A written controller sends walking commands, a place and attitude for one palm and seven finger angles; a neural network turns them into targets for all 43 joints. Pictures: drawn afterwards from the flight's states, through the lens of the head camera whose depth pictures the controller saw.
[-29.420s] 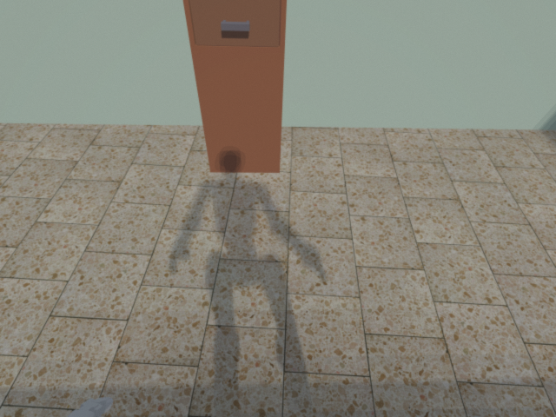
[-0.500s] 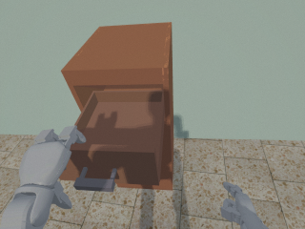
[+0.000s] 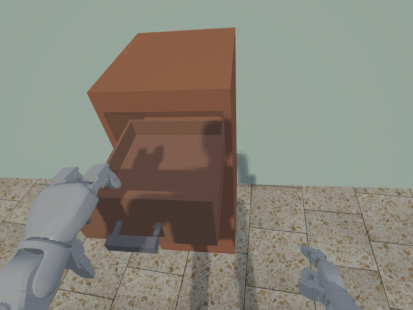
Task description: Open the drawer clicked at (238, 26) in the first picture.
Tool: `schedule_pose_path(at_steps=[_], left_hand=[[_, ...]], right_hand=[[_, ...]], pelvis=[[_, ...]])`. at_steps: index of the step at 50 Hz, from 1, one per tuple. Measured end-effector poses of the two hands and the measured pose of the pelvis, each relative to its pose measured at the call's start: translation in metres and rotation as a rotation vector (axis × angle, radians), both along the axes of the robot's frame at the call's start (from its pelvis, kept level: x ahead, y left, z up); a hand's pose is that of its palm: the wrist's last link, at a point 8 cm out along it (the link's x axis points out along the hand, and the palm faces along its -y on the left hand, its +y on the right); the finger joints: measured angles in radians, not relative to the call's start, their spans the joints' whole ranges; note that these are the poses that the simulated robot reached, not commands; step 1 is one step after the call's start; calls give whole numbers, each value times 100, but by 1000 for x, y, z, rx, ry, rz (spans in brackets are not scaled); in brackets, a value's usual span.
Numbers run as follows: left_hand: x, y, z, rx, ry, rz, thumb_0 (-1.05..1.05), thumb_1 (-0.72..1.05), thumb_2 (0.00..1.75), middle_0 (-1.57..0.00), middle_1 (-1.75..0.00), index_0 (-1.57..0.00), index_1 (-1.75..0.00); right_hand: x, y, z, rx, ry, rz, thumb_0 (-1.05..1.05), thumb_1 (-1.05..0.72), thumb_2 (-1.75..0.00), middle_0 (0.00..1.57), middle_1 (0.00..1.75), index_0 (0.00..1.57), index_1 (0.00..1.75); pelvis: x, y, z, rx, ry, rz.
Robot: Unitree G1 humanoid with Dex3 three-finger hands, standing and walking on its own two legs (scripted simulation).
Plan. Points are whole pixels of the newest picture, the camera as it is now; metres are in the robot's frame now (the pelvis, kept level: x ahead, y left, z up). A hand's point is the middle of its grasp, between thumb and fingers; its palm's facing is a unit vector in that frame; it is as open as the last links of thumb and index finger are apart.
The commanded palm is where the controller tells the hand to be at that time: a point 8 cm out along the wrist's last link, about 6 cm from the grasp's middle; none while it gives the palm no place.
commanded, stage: draw the hand back to the body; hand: left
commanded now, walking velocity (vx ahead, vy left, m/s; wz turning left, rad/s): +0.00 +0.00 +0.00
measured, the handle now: (135, 234) +0.25 +0.21 +0.00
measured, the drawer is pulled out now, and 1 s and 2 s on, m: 0.29 0.29 0.29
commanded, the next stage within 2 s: step back with the hand held close in 1.50 s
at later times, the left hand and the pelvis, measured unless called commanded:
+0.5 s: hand (67, 227) +0.19 +0.25 +0.14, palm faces +0.11 -0.07 -0.99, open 13.8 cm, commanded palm +0.15 +0.26 +0.20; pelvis +0.01 +0.01 +0.00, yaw +0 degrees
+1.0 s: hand (81, 199) +0.22 +0.23 +0.18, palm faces +0.38 -0.83 -0.41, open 11.3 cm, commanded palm +0.16 +0.27 +0.19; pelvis +0.03 +0.00 +0.00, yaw +1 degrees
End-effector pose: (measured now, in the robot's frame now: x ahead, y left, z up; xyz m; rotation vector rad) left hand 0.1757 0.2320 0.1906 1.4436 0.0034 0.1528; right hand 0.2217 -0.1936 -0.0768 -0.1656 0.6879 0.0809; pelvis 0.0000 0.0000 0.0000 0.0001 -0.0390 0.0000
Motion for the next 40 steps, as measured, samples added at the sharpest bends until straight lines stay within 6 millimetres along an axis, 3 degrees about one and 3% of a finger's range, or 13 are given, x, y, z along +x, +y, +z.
schedule_pose_path(at_steps=[5,13,19,26,29,32,35,40], left_hand=[[-9,-1,7,23,-45,-22,0,-49,30,-32,-121,-32,-120],[-14,22,4,25,-23,66,0,-49,30,-32,-121,-32,-120],[-16,17,-4,13,16,23,0,-49,30,-32,-121,-32,-120],[-17,26,3,53,-14,5,0,-49,30,-32,-121,-32,-120],[-15,33,1,-453,-141,-7,0,-48,30,-32,-120,-32,-119],[-13,34,-8,-779,-257,3,0,-45,32,-31,-118,-32,-117],[-11,29,-9,-935,-348,-26,0,-39,34,-31,-114,-31,-113],[-5,25,4,-970,-427,-87,0,-25,40,-30,-105,-30,-104]], right_hand=[[-1,0,0,-4,0,2,1,-90,-90,20,30,20,30],[1,0,-1,-1,1,1,1,-90,-90,20,30,20,30],[5,1,2,-19,-19,-1,1,-90,-90,20,30,20,30],[7,3,4,-25,-19,-6,1,-90,-90,20,30,20,30],[6,4,6,-14,-70,-37,1,-90,-90,20,30,20,30],[-2,6,10,-15,-102,-68,1,-90,-90,20,30,20,30],[-10,4,11,-37,-108,-76,1,-90,-90,20,30,20,30],[-17,-4,7,-58,-92,-89,1,-90,-90,20,30,20,30]], pelvis=[[2,1,-1,-3,2,0],[2,2,-1,-4,4,8],[4,4,-2,-6,12,11],[7,6,-3,-12,18,8],[8,7,-3,-11,-4,13],[12,6,-2,-6,-12,12],[19,3,-2,-3,-13,14],[28,2,-2,-5,-13,17]])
